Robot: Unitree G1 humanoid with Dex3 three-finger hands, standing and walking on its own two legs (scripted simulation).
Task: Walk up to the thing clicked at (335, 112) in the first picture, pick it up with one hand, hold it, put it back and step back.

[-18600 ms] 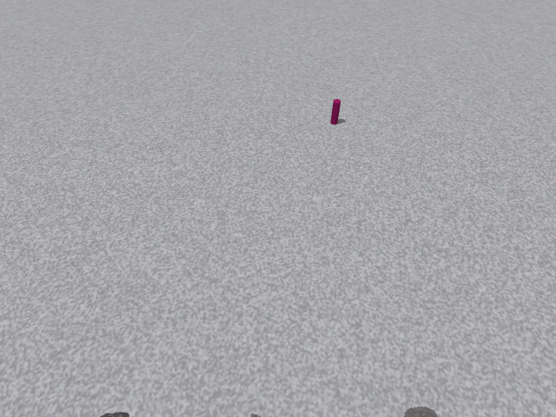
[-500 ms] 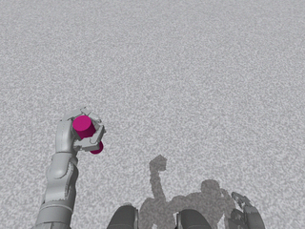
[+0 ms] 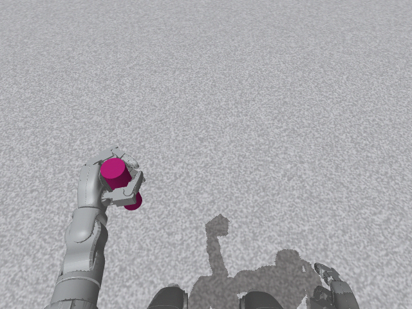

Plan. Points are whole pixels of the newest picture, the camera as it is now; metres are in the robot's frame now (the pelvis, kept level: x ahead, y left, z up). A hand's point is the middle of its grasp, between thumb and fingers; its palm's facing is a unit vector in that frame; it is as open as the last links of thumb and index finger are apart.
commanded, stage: hold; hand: left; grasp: from the side
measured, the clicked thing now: (124, 186) +0.33 +0.19 +0.02
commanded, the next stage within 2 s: none
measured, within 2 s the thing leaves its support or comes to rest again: neither
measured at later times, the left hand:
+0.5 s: hand (126, 179) +0.32 +0.17 +0.07, palm faces +0.06 -1.00 +0.00, open 5.4 cm
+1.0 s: hand (122, 177) +0.32 +0.17 +0.07, palm faces +0.05 -1.00 +0.00, open 5.4 cm
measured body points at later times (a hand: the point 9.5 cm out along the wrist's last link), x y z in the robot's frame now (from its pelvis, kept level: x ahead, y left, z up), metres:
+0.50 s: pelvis +0.00 +0.00 +0.01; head +0.04 +0.00 +0.46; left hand +0.31 +0.22 +0.07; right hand +0.13 -0.25 -0.10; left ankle +0.02 +0.13 -0.69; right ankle +0.00 -0.13 -0.69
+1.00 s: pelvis +0.00 +0.01 +0.01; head +0.03 +0.01 +0.46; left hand +0.32 +0.23 +0.07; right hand +0.13 -0.24 -0.09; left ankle +0.02 +0.13 -0.69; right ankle +0.00 -0.13 -0.69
